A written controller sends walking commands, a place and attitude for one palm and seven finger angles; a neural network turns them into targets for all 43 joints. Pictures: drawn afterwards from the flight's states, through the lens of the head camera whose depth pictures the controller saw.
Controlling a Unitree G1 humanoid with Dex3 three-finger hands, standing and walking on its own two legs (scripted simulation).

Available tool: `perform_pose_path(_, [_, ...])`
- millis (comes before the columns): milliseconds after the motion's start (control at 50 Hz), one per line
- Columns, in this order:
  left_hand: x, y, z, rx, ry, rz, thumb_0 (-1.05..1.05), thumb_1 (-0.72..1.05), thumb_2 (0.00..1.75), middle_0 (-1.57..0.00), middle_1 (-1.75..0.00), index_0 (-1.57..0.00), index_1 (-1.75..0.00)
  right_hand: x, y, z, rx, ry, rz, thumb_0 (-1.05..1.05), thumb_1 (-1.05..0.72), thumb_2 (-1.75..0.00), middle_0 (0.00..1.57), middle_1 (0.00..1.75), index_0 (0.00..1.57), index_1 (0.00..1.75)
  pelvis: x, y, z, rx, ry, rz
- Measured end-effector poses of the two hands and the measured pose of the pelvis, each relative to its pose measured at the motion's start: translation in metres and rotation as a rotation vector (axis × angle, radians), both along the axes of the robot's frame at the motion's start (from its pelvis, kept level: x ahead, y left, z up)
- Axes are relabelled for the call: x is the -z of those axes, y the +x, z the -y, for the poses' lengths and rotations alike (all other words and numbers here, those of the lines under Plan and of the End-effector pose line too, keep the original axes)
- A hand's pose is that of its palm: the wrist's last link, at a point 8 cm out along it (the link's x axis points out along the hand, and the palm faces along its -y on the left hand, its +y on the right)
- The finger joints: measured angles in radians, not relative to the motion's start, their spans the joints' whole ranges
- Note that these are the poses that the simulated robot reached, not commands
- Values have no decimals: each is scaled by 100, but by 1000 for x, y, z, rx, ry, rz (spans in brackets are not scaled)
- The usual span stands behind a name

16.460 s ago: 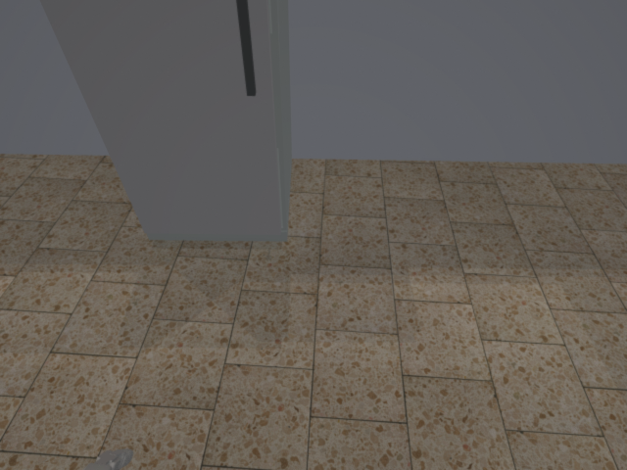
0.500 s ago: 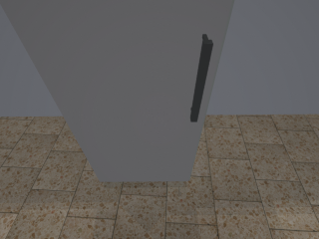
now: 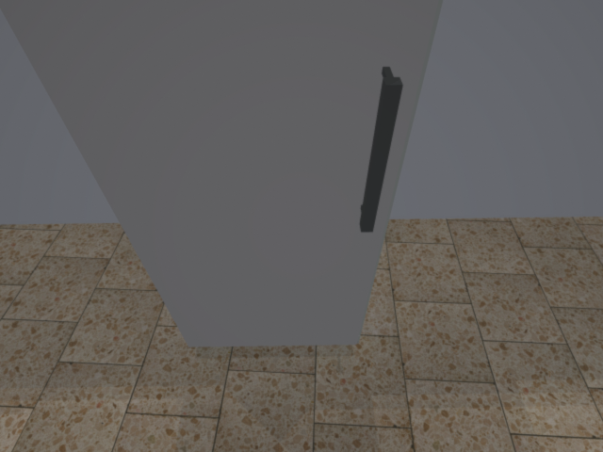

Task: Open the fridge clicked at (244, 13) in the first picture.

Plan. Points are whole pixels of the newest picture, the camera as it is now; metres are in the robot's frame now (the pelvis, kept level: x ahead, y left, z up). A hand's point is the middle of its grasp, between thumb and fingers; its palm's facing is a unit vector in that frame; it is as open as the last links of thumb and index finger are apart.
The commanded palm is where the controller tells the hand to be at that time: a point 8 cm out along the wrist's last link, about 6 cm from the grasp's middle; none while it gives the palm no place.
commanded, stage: look again from close up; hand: right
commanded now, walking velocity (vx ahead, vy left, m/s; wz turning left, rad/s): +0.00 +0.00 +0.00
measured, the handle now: (375, 160) +0.55 -0.09 +0.10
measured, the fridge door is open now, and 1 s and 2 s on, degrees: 0 0 0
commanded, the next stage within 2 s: shuffle to correct the standing spot in 0.72 s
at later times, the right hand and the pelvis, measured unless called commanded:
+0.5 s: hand out of the picture -0.03 -0.16 -0.18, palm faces +0.04 +0.99 -0.15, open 7.4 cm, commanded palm none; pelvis -0.01 +0.00 +0.00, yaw +0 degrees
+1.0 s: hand out of the picture -0.03 -0.15 -0.19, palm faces +0.04 +0.99 -0.13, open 7.4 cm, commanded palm none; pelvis +0.00 +0.00 +0.00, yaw +0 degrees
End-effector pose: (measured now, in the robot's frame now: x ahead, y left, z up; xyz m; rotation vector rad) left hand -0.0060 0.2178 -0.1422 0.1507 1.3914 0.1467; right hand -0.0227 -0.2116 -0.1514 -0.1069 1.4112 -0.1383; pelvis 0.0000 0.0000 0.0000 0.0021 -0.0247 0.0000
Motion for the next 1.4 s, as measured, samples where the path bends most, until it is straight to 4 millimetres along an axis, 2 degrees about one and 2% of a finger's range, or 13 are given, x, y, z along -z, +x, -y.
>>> perform_pose_path(560, [1,-11,3,-7,-11,-15,1,91,90,-20,-30,-20,-30,0,-14,-3,7,3,-24,1,-91,-90,20,30,20,30,0,-6,-1,0,0,0])
perform_pose_path(880, [1,-12,4,-8,-8,-18,1,91,90,-20,-30,-20,-30,2,-12,-5,12,8,-16,1,-91,-90,20,30,20,30,1,-5,-2,2,2,-1])
perform_pose_path(980, [3,-13,5,-22,-13,-27,1,91,90,-20,-30,-20,-30,6,-14,-8,14,22,-35,1,-91,-90,20,30,20,30,3,1,-3,-1,-2,-6])
perform_pose_path(1120, [8,-12,4,-46,-29,-73,1,90,90,-20,-30,-20,-30,8,-13,-17,37,30,-76,1,-91,-90,20,30,20,30,8,21,-10,1,-5,-27])
perform_pose_path(1220, [10,7,1,-24,-23,-103,1,90,90,-20,-30,-20,-30,12,-11,-24,91,38,-101,1,-91,-90,20,30,20,30,13,44,-12,28,20,-37])
perform_pose_path(1340, [6,70,4,33,51,-52,2,92,90,-20,-30,-20,-30,22,-12,-31,136,87,-188,1,-91,-90,20,30,20,30,19,73,2,39,29,-24])
perform_pose_path(1400, [-1,93,4,11,80,7,3,93,89,-20,-30,-20,-30,19,3,-29,107,104,-216,1,-91,-90,20,30,20,30,13,83,8,13,19,-12])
